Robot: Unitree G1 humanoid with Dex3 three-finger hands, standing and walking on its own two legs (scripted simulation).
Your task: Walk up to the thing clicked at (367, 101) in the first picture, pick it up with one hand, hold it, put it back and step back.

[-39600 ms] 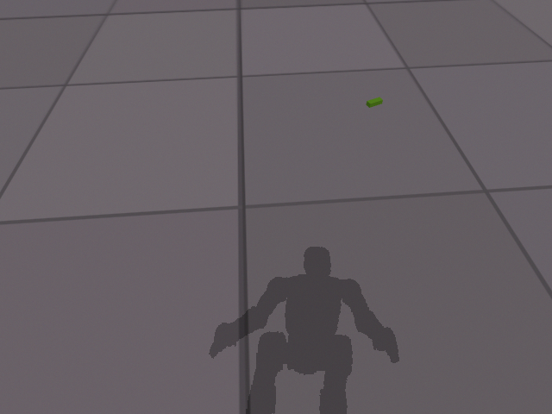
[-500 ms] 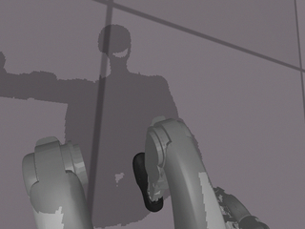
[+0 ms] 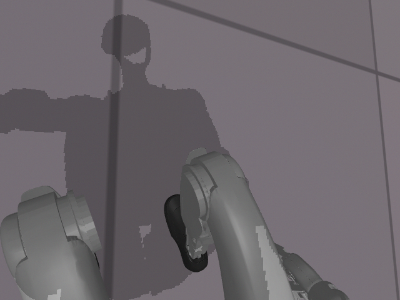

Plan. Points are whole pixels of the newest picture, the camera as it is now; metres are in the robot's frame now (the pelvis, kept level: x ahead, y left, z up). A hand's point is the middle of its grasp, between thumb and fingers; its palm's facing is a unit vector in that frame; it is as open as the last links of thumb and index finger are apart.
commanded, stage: rest palm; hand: left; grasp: from above
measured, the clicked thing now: out of the picture +0.43 +0.41 -0.29
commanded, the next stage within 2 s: close in 1.28 s
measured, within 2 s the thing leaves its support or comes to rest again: neither
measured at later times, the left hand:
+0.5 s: hand out of the picture +0.42 +0.38 -0.24, palm faces -0.42 -0.16 -0.89, open 14.3 cm
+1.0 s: hand out of the picture +0.42 +0.39 -0.24, palm faces -0.43 -0.17 -0.89, open 14.1 cm
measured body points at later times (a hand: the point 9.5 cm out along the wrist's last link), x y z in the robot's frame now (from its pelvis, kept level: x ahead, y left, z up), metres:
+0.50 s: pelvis +0.00 +0.00 +0.00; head +0.26 +0.15 +0.33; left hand +0.43 +0.39 -0.19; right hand +0.09 -0.26 -0.05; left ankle +0.07 +0.13 -0.27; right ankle +0.11 -0.12 -0.27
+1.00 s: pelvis +0.00 +0.00 +0.00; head +0.26 +0.16 +0.32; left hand +0.44 +0.40 -0.19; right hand +0.09 -0.25 -0.05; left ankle +0.07 +0.13 -0.27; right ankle +0.11 -0.12 -0.27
